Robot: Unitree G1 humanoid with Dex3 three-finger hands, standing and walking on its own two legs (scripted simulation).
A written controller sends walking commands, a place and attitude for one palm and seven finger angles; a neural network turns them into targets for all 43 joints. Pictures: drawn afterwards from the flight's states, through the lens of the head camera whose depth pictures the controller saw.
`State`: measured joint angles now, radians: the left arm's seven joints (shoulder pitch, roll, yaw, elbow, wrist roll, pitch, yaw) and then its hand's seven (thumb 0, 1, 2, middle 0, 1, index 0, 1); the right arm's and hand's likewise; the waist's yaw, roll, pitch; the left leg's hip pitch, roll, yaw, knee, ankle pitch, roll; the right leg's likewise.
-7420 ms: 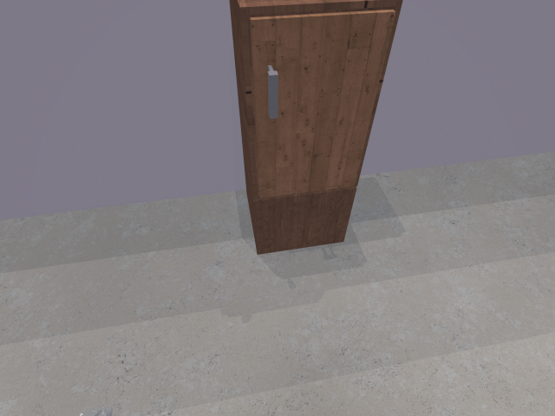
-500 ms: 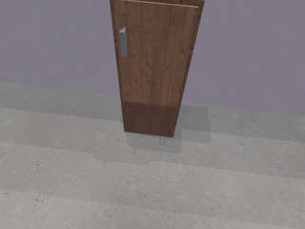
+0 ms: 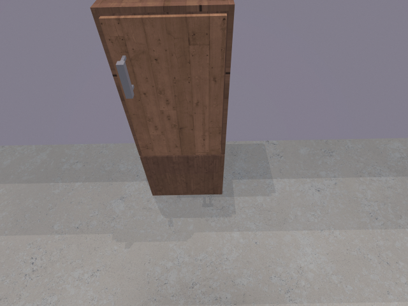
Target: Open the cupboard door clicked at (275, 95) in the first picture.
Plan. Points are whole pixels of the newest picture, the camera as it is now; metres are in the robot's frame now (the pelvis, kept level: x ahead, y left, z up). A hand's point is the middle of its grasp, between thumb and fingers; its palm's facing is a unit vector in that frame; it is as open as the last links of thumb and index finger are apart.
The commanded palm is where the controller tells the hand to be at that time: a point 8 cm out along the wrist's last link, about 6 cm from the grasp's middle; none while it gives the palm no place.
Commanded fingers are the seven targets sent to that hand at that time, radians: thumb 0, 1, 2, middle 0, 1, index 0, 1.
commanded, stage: take the last steps up to it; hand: left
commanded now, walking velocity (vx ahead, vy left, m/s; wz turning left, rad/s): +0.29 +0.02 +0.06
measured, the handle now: (126, 77) +0.77 +0.26 +0.04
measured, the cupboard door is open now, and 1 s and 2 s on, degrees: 0 0 0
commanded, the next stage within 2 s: come to a stop and stand still in 0.42 s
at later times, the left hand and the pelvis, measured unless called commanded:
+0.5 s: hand out of the picture +0.08 +0.18 -0.18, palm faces +0.17 -0.98 -0.12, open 7.4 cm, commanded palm none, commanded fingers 0.00 0.90 0.90 -0.20 -0.30 -0.20 -0.30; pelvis +0.15 +0.03 +0.00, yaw +3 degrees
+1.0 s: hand (130, 255) +0.27 +0.20 -0.16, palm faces +0.03 -0.97 -0.26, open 7.4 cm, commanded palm none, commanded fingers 0.00 0.90 0.90 -0.20 -0.30 -0.20 -0.30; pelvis +0.20 +0.00 +0.00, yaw +0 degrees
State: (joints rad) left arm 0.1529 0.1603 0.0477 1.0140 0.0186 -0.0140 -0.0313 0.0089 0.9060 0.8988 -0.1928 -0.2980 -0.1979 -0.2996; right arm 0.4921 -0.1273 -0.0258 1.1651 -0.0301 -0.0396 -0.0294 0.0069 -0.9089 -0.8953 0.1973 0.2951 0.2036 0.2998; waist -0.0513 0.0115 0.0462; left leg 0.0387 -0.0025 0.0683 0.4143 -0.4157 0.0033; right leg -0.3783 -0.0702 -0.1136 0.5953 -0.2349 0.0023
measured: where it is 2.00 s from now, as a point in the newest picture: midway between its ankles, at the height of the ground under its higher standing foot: outside the picture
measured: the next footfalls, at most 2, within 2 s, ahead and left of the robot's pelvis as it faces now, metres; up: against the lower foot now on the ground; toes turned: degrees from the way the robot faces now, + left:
left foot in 0.50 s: +0.26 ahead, +0.14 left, +0.00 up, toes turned +10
right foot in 0.96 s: +0.23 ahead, -0.10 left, +0.00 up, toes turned -3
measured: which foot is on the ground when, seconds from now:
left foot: down 0.00-0.02, up 0.04-0.48, down 0.50-0.98, up 1.00-1.00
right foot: down 0.00-0.50, up 0.52-0.94, down 0.96-1.00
